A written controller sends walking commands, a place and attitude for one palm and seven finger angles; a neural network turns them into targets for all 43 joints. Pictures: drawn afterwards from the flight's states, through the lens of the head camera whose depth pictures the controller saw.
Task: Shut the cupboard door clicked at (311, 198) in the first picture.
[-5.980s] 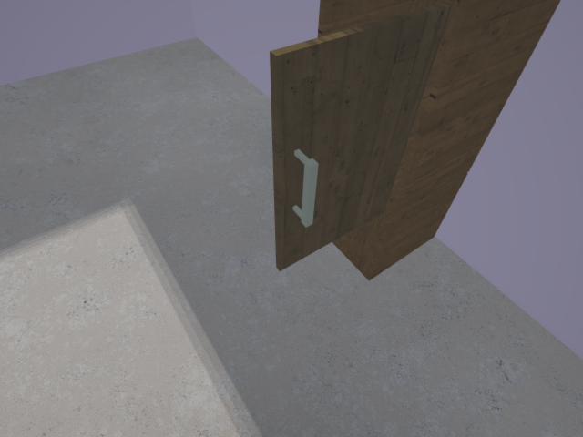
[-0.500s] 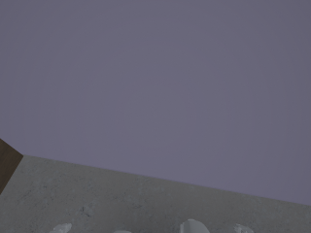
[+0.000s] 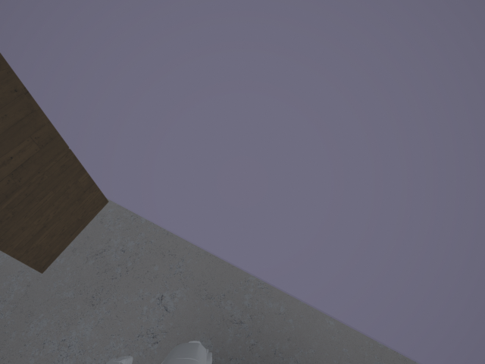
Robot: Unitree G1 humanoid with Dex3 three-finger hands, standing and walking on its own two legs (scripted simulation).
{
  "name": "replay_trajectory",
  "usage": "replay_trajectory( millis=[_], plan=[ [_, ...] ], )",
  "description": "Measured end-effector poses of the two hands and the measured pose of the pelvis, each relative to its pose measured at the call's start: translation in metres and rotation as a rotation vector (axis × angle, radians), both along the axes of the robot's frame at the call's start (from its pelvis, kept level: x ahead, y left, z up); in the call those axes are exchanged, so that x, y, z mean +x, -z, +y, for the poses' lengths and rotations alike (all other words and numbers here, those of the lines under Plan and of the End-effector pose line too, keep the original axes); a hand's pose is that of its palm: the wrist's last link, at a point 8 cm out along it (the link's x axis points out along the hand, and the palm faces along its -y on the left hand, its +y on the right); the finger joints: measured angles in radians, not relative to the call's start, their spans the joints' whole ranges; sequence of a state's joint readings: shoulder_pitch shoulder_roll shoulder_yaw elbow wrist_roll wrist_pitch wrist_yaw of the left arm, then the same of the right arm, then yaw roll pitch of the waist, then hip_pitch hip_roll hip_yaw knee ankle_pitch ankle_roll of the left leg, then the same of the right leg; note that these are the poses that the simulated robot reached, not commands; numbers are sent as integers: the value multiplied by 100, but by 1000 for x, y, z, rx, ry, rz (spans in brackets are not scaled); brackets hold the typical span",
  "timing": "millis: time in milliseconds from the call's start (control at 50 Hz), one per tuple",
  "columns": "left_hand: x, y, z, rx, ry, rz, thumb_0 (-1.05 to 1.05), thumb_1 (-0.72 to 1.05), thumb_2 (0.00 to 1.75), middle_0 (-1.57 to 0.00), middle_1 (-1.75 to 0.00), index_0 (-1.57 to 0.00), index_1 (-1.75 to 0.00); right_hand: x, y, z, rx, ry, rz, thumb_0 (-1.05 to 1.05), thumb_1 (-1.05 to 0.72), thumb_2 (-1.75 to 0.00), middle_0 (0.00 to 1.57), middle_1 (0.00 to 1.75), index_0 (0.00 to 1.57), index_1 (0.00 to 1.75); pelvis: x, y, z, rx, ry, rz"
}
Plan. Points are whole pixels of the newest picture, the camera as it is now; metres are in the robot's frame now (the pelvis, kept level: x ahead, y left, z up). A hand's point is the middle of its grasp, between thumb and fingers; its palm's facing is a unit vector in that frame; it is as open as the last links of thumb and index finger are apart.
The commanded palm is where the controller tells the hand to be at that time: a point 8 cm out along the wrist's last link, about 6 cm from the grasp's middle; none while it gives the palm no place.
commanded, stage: turn to face it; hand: left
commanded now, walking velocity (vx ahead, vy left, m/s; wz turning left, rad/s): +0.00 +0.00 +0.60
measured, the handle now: out of the picture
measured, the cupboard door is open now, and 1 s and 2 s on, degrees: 89 89 89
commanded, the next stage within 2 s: take the last steps up to it in 1.66 s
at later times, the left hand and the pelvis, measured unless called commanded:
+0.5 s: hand out of the picture +0.08 +0.22 -0.16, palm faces +0.26 -0.92 -0.29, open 7.4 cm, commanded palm none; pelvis +0.02 -0.02 -0.01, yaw +16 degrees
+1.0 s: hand out of the picture -0.08 +0.22 -0.19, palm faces +0.59 -0.77 -0.25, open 7.4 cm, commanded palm none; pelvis +0.01 +0.01 -0.01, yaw +36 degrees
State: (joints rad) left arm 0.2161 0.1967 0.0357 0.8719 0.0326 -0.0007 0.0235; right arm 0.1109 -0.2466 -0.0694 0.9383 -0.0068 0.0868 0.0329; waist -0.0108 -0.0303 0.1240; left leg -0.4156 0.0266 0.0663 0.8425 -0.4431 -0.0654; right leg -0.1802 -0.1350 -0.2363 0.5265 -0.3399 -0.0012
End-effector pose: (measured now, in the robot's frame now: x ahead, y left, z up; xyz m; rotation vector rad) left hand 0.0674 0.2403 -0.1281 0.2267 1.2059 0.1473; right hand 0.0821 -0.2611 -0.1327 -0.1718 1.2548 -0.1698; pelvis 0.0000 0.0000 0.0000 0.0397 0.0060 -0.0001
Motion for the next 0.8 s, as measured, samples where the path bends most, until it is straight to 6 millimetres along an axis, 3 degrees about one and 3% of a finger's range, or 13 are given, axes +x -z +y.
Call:
replay_trajectory(
  millis=[120,180,260,380,500,660,800],
  plan=[
    [-45,30,44,2,-121,88,1,90,90,-20,-30,-20,-30,64,-4,27,-54,-139,-137,1,-91,-90,20,30,20,30,5,20,20,-27,-76,10],
    [-50,29,57,19,-168,106,1,91,90,-20,-30,-20,-30,73,-12,37,-70,-181,-152,1,-91,-90,20,30,20,30,6,16,22,-34,-103,11],
    [-40,16,61,18,-198,53,1,91,90,-20,-30,-20,-30,71,-17,44,-70,-221,-115,1,-91,-90,20,30,20,30,7,6,22,-47,-146,15],
    [-18,0,48,21,-218,-38,1,91,90,-20,-30,-19,-30,64,-10,40,-36,-247,-52,1,-91,-90,20,30,20,30,11,1,10,-58,-211,15],
    [-7,-6,20,54,-249,-121,1,90,90,-20,-30,-20,-30,67,15,18,5,-263,-1,1,-91,-90,20,30,20,30,18,12,-17,-35,-287,16],
    [-49,-12,-18,22,-366,-60,1,90,90,-20,-30,-20,-30,94,8,13,14,-349,35,1,-91,-90,20,30,20,30,23,-1,-28,-10,-407,-7],
    [-105,2,-23,-16,-516,0,1,91,90,-21,-30,-20,-30,132,-2,48,-10,-496,18,1,-91,-90,20,30,19,30,22,-1,-20,-14,-513,-5]
  ],
)
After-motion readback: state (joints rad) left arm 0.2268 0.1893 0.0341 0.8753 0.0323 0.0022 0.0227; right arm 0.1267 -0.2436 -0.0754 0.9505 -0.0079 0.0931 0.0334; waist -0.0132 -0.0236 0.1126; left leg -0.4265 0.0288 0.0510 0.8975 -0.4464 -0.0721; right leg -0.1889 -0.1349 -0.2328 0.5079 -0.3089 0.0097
